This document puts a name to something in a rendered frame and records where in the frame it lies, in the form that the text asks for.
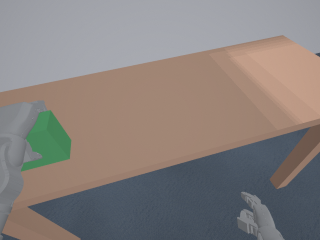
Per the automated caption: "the robot right hand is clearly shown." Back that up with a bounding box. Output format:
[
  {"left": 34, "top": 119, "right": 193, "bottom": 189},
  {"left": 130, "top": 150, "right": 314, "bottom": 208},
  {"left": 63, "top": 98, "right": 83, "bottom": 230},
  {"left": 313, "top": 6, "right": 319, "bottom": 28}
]
[{"left": 237, "top": 192, "right": 276, "bottom": 237}]

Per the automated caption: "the sponge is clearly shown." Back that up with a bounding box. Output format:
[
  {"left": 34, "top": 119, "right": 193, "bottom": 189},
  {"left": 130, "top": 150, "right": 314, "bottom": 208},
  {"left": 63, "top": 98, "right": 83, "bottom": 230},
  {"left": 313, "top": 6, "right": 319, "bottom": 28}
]
[{"left": 21, "top": 110, "right": 72, "bottom": 172}]

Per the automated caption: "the robot left hand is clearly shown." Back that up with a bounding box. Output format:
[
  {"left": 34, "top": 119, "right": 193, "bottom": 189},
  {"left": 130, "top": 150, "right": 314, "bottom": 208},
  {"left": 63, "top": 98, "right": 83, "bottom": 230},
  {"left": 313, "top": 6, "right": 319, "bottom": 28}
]
[{"left": 0, "top": 100, "right": 48, "bottom": 163}]

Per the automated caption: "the left robot forearm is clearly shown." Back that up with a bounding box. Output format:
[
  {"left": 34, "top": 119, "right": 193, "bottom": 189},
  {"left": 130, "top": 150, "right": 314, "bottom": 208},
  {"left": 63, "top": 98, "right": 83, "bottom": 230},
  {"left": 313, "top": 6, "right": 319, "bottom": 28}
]
[{"left": 0, "top": 133, "right": 27, "bottom": 240}]

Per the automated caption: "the table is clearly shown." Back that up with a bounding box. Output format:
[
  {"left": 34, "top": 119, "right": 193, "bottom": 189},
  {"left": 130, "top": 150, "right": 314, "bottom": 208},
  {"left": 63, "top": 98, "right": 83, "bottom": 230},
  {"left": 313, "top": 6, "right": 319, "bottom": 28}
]
[{"left": 0, "top": 35, "right": 320, "bottom": 240}]

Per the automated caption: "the right robot forearm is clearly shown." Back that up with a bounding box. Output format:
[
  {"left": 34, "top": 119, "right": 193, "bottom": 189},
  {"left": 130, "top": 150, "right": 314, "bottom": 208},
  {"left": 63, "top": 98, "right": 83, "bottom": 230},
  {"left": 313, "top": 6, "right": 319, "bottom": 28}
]
[{"left": 257, "top": 226, "right": 285, "bottom": 240}]

